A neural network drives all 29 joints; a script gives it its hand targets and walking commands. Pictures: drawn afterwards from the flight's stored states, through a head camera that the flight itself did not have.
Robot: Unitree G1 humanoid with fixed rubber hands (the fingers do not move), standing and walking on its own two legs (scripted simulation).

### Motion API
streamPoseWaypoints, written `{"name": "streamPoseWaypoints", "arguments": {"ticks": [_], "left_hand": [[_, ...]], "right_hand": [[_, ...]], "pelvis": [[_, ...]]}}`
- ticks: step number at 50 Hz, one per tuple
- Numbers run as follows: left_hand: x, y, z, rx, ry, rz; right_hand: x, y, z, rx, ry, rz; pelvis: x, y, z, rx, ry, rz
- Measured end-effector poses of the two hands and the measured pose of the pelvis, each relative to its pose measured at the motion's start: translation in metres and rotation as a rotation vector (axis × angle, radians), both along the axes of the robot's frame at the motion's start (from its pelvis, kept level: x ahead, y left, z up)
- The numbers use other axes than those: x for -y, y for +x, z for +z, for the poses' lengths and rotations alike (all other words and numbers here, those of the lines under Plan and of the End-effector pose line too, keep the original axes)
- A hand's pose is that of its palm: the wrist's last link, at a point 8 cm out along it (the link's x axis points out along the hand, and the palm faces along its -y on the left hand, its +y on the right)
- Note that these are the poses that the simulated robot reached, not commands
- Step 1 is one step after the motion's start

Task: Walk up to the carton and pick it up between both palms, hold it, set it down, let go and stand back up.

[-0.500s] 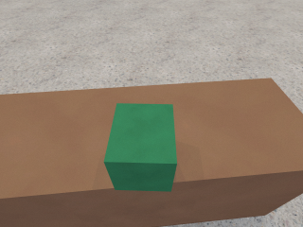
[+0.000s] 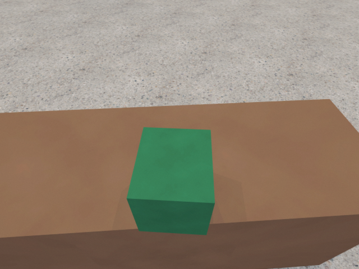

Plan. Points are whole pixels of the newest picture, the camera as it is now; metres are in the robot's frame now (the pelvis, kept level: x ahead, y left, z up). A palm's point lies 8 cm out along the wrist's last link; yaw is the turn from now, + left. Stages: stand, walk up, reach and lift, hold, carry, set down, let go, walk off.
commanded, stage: walk up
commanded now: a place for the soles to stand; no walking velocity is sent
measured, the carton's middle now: (174, 180) +0.37 +0.02 -0.04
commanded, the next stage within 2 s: reach and lift in 0.24 s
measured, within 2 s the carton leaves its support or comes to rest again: neither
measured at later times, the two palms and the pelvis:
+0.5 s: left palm out of the picture +0.17 +0.27 -0.10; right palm out of the picture +0.14 -0.28 -0.12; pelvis -0.02 +0.01 -0.02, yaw +0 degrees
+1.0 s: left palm out of the picture +0.16 +0.27 -0.07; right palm out of the picture +0.13 -0.24 -0.09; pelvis +0.00 +0.03 -0.01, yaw -1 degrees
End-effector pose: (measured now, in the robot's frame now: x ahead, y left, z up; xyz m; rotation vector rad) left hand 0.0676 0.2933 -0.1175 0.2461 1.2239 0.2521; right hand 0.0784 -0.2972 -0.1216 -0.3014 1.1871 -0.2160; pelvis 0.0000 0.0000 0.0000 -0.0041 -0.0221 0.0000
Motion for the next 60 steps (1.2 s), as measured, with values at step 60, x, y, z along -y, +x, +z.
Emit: {"name": "streamPoseWaypoints", "arguments": {"ticks": [60], "left_hand": [[0.046, 0.091, 0.056, 0.408, -0.072, -0.083]], "right_hand": [[-0.07, 0.058, 0.049, 0.499, 0.117, 0.069]], "pelvis": [[-0.026, 0.005, -0.003, 0.081, -0.013, -0.03]]}}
